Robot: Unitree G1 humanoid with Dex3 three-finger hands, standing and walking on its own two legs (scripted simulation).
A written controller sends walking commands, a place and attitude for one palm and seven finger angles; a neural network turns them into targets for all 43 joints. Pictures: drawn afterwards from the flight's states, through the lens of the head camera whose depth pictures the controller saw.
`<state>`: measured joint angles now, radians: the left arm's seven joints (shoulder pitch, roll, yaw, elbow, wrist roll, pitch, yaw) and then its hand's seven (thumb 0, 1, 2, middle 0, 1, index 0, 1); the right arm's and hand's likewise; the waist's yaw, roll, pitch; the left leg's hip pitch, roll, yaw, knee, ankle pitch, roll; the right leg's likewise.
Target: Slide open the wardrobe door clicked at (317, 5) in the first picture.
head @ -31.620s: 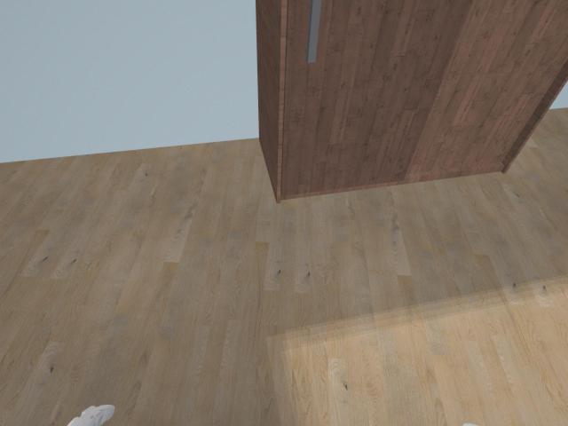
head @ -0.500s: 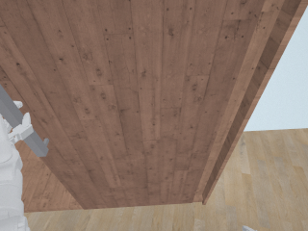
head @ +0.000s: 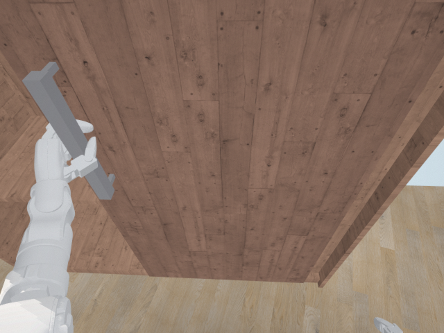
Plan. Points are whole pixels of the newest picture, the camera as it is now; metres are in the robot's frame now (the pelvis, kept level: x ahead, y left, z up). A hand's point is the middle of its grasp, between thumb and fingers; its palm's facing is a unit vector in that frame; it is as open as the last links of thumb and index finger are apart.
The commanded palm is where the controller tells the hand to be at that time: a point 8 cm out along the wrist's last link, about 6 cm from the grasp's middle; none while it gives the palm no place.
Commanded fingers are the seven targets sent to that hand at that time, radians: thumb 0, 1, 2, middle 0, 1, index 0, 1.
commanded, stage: stop walking and hold the door there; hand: left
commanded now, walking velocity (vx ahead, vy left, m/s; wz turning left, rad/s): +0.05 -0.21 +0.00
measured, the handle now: (83, 140) +0.42 +0.29 +0.13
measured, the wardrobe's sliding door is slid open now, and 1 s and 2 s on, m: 0.56 0.56 0.56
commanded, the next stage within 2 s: loosen the grip on the handle in 0.80 s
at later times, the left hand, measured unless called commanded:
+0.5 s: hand (90, 158) +0.38 +0.26 +0.12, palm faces +0.34 -0.92 -0.22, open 5.8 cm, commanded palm +0.34 +0.30 +0.10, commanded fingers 0.00 0.90 0.90 -0.45 -1.40 -0.45 -1.40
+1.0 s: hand (86, 158) +0.38 +0.27 +0.12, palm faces +0.32 -0.93 -0.18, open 6.2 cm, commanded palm +0.33 +0.31 +0.13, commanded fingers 0.00 0.17 0.55 -0.45 -1.40 -0.45 -1.40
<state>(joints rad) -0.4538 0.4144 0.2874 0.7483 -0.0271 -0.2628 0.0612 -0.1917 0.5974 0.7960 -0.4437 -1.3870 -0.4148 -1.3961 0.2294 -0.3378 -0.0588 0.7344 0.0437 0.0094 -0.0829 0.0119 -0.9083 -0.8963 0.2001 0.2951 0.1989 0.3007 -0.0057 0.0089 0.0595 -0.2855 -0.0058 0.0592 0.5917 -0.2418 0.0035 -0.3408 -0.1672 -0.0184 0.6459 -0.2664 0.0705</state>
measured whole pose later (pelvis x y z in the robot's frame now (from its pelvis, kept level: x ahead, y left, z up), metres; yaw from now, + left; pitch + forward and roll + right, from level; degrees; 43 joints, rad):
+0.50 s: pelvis +0.00 +0.02 +0.01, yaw -3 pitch -1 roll +0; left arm -0.40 0.39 0.25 0.66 -0.05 -0.24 0.10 -0.18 0.64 0.79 -0.46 -1.40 -0.37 -1.40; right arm 0.24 -0.27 0.01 0.73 0.04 -0.03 -0.10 0.01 -0.90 -0.90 0.20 0.30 0.20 0.30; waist 0.01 0.01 0.03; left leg -0.28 0.04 0.10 0.54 -0.24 0.02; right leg -0.25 -0.01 -0.05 0.52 -0.25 0.00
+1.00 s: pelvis -0.03 +0.01 +0.01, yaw -2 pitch +0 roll +0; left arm -0.53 0.41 0.36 0.78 0.01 -0.18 0.01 -0.16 0.57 0.73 -0.46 -1.40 -0.38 -1.40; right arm 0.27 -0.23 0.00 0.72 0.03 -0.09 -0.08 0.01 -0.91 -0.90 0.20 0.30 0.20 0.30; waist 0.00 -0.03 0.01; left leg -0.31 0.03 0.09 0.50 -0.18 0.01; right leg -0.30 -0.02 -0.06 0.52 -0.22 -0.02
